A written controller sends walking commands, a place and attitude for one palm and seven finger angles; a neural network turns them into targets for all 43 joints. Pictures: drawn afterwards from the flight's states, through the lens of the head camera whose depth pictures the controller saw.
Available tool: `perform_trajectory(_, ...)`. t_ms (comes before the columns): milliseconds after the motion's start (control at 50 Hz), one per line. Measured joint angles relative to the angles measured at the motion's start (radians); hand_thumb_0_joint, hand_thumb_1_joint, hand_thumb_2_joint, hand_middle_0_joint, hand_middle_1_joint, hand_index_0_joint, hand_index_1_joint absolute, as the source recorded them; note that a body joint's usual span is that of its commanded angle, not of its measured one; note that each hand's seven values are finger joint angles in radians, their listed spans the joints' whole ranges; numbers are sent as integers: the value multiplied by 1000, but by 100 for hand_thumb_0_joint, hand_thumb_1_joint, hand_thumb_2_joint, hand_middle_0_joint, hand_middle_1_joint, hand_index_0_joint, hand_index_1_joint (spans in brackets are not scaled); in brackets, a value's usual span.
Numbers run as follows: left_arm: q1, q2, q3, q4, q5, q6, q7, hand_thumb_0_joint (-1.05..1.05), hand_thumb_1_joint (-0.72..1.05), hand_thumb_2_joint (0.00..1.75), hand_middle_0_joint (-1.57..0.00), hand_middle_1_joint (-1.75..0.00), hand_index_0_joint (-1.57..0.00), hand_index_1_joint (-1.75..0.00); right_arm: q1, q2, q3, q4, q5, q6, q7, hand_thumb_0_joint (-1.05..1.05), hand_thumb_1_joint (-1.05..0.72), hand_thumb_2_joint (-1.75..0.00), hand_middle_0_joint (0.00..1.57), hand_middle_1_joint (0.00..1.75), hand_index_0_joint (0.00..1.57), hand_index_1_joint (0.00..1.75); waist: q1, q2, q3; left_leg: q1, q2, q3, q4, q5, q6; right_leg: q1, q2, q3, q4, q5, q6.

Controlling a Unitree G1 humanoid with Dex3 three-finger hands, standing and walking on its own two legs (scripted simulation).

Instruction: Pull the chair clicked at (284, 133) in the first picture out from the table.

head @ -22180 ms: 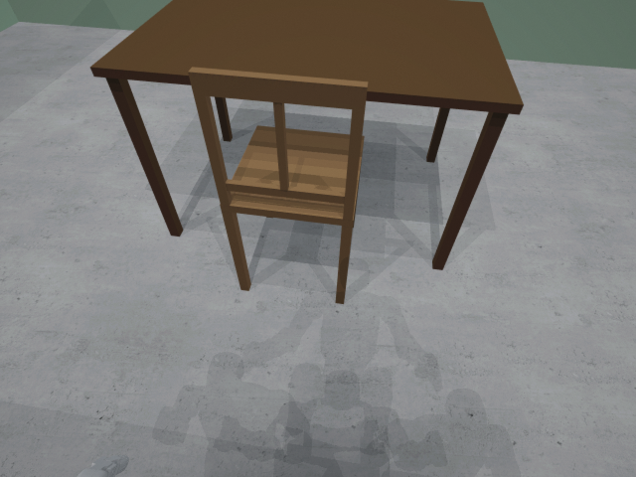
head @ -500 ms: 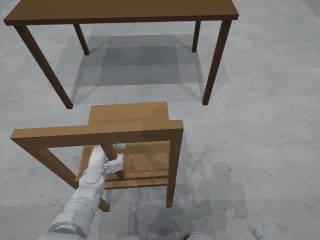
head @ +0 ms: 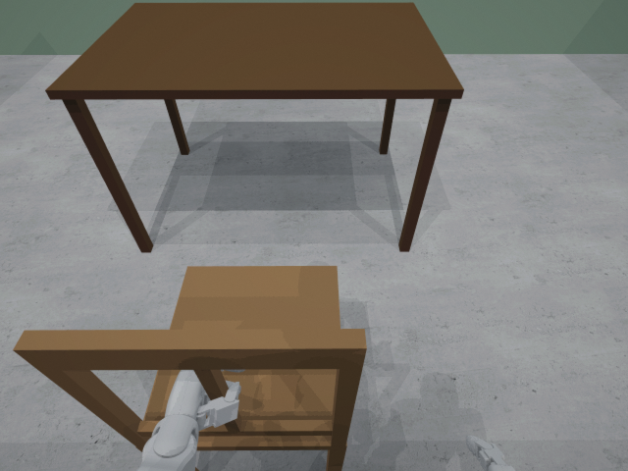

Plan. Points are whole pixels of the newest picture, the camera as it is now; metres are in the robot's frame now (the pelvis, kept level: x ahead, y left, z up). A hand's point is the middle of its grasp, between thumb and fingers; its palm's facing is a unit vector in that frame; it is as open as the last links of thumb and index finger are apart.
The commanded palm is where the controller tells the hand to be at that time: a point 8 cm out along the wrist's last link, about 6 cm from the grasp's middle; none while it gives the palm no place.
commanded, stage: stop walking, hand still on the chair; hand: left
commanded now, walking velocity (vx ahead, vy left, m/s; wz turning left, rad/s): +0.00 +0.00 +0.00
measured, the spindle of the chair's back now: (221, 398) +0.25 +0.16 -0.11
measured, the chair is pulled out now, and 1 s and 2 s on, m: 0.64 0.64 0.64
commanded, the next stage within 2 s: open the thumb and straighten the fingers in 0.32 s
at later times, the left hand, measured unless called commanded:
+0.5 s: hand (231, 399) +0.23 +0.13 -0.07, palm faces +0.05 -0.99 -0.12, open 5.4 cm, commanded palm +0.21 +0.19 -0.05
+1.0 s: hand (227, 391) +0.24 +0.14 -0.07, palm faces +0.04 -0.99 -0.13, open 15.4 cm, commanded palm +0.22 +0.19 -0.05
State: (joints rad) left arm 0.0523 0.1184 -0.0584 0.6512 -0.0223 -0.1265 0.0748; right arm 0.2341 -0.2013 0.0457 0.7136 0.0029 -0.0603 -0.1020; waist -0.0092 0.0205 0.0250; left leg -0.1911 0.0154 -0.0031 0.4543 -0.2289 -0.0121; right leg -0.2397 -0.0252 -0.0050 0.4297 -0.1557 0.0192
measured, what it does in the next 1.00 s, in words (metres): stands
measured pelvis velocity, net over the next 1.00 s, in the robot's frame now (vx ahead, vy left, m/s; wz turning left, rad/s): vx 0.04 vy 0.00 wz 0.04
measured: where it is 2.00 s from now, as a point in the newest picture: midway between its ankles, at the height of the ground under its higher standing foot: outside the picture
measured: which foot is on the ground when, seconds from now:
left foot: down 0.00-1.00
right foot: down 0.00-1.00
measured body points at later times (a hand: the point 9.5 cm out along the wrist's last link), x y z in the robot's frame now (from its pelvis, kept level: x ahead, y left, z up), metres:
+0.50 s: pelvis +0.02 -0.01 +0.00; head +0.03 -0.01 +0.45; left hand +0.23 +0.19 -0.06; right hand +0.17 -0.24 -0.10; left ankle +0.01 +0.13 -0.74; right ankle +0.05 -0.13 -0.74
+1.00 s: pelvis +0.04 +0.00 -0.04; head +0.07 -0.02 +0.41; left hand +0.24 +0.19 -0.06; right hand +0.22 -0.24 -0.12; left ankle +0.01 +0.13 -0.74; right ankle +0.05 -0.13 -0.74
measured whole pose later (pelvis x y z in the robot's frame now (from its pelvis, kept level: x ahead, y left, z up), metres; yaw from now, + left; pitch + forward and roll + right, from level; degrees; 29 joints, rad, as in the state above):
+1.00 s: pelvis +0.04 +0.00 -0.04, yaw +3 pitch +10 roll +0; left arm 0.32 0.16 -0.06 0.06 -0.08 0.16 0.02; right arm 0.25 -0.25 0.02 0.54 0.03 -0.19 -0.08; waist -0.02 0.06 -0.12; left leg -0.56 0.00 -0.05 0.85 -0.46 -0.02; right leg -0.60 -0.04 -0.04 0.83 -0.40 0.02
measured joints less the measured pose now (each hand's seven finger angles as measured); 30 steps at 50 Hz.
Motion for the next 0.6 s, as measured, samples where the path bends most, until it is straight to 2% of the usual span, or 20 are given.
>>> perform_trajectory(440, 98, 14, -21, -122, -12, 26, 6, 8, 68, 82, -32, -125, -50, -145, -38, -13, -4, -38, 5, 36, -5, 1, -90, -90, 20, 30, 20, 30, 0, -9, 2, 31, 5, -16, -30, -11, -8, 33, 3, -18, -21, -22, -7)
perform_trajectory(520, 119, 22, -5, -186, -47, 65, -16, 7, 65, 81, -34, -130, -50, -145, -24, -15, -14, -56, 37, 11, 36, 1, -90, -90, 20, 30, 20, 30, -18, -11, -34, -56, 0, -26, 42, -39, -9, -52, -3, -27, 54, -55, -7)
perform_trajectory(600, 152, 40, 3, -279, -55, 93, -42, 5, 50, 72, -38, -134, -50, -145, -14, -26, -25, -86, 42, -36, 54, 1, -90, -90, 20, 30, 20, 30, -26, -4, -56, -147, -1, -25, 138, -85, -8, -143, -3, -24, 149, -98, -8)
